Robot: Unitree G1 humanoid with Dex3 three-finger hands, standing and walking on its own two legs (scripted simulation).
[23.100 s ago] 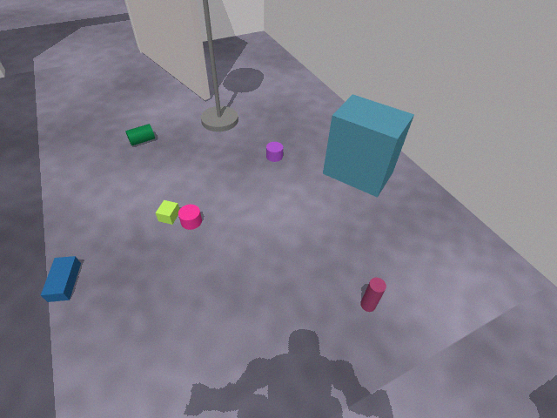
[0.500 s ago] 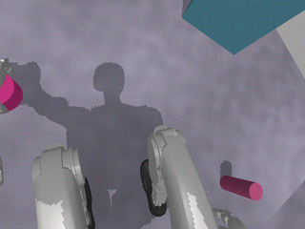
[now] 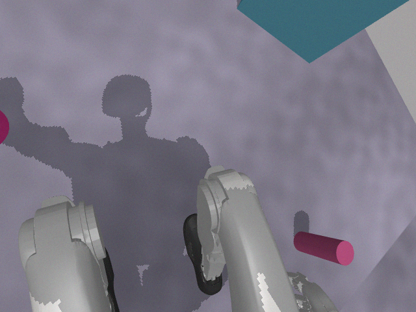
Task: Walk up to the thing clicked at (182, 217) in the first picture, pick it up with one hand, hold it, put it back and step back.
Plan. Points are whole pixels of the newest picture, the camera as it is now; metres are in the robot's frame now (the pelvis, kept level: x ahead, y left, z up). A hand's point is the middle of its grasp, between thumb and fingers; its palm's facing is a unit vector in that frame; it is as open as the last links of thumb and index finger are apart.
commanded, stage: rest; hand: left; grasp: from above
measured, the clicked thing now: out of the picture +0.46 +0.34 -0.24
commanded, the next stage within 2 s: open in 0.86 s
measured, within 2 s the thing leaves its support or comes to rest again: rests again in 0.46 s
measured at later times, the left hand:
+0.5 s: hand out of the picture +0.46 +0.32 -0.25, palm faces -0.47 -0.13 -0.88, open 11.2 cm
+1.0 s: hand out of the picture +0.46 +0.32 -0.25, palm faces -0.46 -0.13 -0.88, open 11.2 cm
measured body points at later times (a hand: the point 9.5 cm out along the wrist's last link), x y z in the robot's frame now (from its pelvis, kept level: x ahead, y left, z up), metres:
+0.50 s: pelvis +0.00 +0.00 -0.02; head +0.28 +0.11 +0.32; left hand +0.48 +0.32 -0.20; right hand +0.05 -0.26 -0.10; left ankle +0.07 +0.13 -0.29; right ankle +0.10 -0.12 -0.29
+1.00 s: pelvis +0.00 +0.00 -0.02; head +0.27 +0.12 +0.32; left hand +0.48 +0.32 -0.20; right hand +0.05 -0.26 -0.09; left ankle +0.07 +0.13 -0.29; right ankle +0.10 -0.12 -0.29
